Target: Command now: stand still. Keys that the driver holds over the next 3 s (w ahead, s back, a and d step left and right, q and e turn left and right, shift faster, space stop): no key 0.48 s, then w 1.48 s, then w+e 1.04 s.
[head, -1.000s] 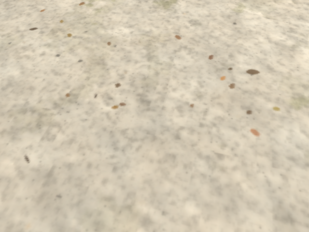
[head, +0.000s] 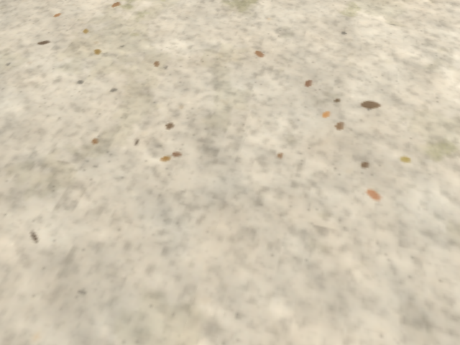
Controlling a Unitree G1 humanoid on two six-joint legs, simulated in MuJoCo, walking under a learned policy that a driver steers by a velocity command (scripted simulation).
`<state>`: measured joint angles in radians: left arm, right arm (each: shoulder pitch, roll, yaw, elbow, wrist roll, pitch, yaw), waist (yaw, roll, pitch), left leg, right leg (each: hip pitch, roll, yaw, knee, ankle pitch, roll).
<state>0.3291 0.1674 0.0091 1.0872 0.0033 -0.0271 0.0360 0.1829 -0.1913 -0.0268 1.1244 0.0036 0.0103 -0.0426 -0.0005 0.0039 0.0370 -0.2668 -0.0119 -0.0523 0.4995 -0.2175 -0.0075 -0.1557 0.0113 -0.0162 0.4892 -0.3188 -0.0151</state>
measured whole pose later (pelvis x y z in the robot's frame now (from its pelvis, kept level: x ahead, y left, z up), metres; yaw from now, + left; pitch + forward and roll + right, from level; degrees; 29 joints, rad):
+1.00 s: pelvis +0.15 +0.05 +0.01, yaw +0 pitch +1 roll +0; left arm 0.21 0.26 0.06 0.93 -0.03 -0.10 0.00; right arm 0.43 -0.17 -0.02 1.10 0.00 -0.10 0.01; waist -0.05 -0.04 -0.02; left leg -0.03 -0.04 0.06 0.26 -0.25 0.06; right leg -0.63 -0.11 0.00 1.07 -0.15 -0.06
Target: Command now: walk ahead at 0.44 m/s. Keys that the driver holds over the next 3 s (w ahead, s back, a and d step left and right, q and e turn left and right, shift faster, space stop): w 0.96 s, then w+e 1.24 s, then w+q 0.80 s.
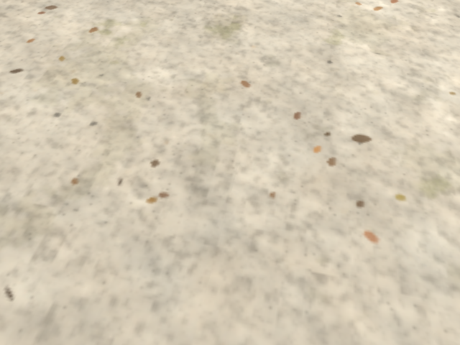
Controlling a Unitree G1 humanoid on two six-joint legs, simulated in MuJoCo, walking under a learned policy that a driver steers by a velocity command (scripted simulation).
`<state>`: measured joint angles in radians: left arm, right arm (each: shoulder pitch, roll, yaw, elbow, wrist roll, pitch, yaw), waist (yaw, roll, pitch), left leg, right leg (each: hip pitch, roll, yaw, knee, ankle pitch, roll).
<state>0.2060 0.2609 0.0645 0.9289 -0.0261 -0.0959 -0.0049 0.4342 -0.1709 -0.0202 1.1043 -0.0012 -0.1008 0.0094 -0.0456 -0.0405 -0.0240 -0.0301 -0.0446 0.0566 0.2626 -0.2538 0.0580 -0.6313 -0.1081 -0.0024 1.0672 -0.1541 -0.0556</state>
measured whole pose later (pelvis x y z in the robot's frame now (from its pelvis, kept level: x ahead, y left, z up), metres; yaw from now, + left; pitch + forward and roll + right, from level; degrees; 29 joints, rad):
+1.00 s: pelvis +0.58 +0.01 +0.00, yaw +0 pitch +1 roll +0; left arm 0.24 0.27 0.06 0.95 -0.03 -0.09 0.00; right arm 0.23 -0.24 -0.06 0.92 -0.01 -0.10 0.03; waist -0.01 -0.04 0.02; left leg -0.27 -0.04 0.08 0.39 -0.14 0.07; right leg -0.51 -0.09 0.02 1.16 -0.31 -0.05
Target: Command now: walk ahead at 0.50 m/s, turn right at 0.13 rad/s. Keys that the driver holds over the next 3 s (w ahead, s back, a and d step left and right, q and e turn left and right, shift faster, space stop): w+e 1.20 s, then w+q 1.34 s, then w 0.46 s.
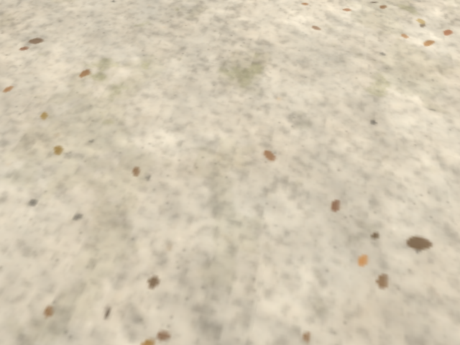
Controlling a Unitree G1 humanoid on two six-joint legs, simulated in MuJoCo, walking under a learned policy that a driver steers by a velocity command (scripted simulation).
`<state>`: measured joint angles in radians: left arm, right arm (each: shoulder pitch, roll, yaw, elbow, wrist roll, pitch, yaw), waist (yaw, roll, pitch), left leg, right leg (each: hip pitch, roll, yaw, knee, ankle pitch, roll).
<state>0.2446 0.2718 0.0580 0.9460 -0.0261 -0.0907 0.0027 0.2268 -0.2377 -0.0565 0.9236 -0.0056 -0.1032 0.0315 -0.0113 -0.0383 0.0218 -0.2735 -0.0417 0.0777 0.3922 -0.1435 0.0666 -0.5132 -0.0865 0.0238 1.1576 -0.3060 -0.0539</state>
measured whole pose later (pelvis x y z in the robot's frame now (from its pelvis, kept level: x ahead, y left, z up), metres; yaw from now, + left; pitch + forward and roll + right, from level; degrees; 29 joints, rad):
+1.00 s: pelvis +0.57 -0.11 -0.01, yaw -32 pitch +2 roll +1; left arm 0.33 0.29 0.07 0.75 -0.03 -0.03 0.01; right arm 0.15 -0.26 -0.06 0.75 -0.01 -0.11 0.01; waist 0.01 -0.04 0.00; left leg -0.35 -0.02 0.04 0.49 -0.17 0.02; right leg -0.42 0.03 0.09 1.19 -0.41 -0.03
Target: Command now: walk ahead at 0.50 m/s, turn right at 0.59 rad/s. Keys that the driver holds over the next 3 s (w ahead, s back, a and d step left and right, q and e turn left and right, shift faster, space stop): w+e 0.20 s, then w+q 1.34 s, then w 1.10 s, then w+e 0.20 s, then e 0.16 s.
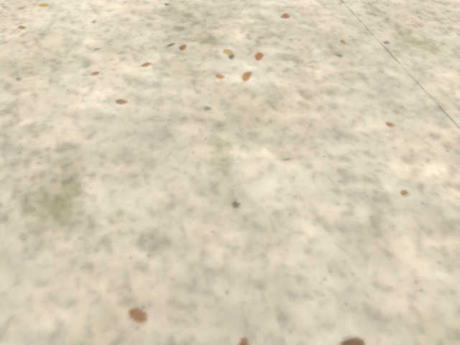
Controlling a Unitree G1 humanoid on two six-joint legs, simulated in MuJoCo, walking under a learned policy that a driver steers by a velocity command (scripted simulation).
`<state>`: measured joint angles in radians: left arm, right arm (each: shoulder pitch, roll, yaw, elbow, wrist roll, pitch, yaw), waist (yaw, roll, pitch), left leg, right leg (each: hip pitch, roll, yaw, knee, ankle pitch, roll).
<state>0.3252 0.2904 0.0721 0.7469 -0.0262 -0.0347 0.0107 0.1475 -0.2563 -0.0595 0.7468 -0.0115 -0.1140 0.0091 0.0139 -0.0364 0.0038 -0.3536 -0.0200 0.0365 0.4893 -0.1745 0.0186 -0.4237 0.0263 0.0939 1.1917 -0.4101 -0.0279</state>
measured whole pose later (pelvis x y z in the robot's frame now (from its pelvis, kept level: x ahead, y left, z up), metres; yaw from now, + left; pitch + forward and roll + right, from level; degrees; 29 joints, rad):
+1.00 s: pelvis +0.52 -0.03 -0.02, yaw +10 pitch +1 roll -1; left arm 0.26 0.28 0.07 0.81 -0.03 -0.09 0.01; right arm 0.14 -0.29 -0.08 0.73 0.02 -0.04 0.05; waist 0.01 0.00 0.07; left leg -0.48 -0.05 0.05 0.66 -0.21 0.11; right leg -0.24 -0.05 -0.03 1.16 -0.49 0.03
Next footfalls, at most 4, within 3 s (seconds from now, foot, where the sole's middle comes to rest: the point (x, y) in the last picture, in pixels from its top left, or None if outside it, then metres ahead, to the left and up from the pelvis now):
0.38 right None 0.34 -0.19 -0.77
0.92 left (221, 294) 0.64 0.05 -0.77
1.40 right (256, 207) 0.96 -0.06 -0.77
1.90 left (154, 185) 1.05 0.31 -0.77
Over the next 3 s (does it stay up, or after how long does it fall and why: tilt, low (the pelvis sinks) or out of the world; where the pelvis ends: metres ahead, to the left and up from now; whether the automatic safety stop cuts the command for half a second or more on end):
stays up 1.46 0.47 -0.01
